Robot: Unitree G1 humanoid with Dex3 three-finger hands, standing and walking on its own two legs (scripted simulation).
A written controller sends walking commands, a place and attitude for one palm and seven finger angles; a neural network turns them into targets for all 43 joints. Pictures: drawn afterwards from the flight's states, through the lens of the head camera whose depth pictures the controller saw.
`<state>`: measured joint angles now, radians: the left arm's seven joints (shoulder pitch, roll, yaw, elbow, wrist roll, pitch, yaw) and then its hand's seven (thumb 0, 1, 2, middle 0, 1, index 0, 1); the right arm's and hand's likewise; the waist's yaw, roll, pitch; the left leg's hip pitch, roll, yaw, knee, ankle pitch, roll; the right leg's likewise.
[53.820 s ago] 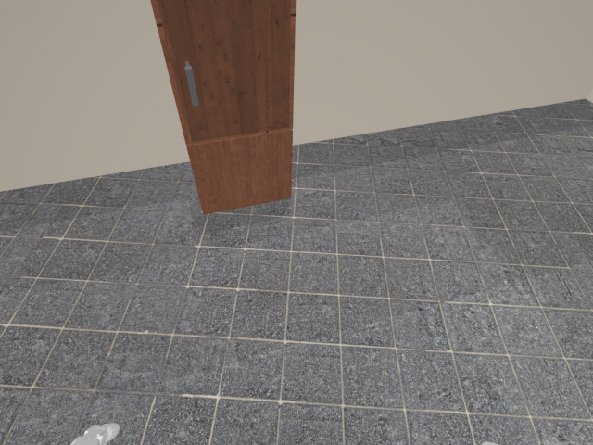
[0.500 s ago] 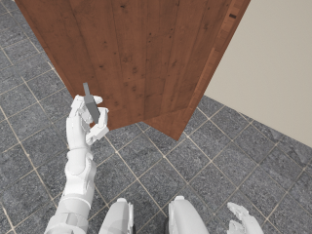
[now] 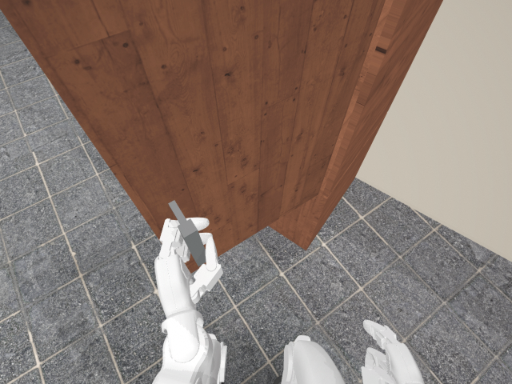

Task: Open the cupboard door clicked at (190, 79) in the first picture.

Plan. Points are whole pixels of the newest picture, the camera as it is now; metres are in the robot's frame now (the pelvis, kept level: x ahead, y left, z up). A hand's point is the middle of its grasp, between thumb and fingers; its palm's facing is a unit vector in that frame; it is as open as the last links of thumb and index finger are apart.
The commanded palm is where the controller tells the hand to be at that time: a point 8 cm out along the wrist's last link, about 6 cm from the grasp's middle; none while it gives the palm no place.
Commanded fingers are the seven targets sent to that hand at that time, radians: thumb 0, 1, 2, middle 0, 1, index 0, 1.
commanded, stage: open thumb and fingers to let go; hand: left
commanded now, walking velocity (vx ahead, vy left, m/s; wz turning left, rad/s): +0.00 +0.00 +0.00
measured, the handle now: (188, 234) +0.34 +0.12 +0.01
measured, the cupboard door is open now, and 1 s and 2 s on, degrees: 70 70 74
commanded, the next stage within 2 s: slide the hand sideways off the handle in 0.90 s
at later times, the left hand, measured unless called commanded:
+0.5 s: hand (215, 264) +0.29 +0.07 +0.00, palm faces +0.30 -0.95 +0.01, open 10.6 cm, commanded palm +0.25 +0.12 +0.00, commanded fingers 0.00 -0.50 0.30 -0.30 -1.20 -0.30 -1.20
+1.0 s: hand (213, 265) +0.29 +0.08 +0.00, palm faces +0.26 -0.96 +0.00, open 14.8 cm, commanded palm +0.25 +0.11 +0.00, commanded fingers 0.00 -0.50 0.30 -0.15 -0.30 -0.15 -0.30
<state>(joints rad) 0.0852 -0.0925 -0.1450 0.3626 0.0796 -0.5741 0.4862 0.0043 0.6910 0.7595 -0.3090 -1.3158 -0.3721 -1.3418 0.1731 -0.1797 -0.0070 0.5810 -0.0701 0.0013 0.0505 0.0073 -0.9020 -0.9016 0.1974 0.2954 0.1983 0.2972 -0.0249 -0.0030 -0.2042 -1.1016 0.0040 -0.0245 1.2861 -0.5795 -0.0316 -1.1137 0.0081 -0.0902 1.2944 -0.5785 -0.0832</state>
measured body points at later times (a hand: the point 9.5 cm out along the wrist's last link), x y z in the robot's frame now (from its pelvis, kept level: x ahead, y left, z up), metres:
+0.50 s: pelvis -0.01 +0.01 -0.01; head +0.08 +0.00 +0.43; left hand +0.27 +0.12 +0.01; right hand +0.16 -0.21 -0.12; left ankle +0.02 +0.14 -0.62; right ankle +0.02 -0.07 -0.62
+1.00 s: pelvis -0.02 +0.03 -0.01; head +0.08 +0.03 +0.43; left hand +0.27 +0.13 +0.01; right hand +0.16 -0.18 -0.12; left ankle +0.02 +0.14 -0.62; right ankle +0.02 -0.07 -0.62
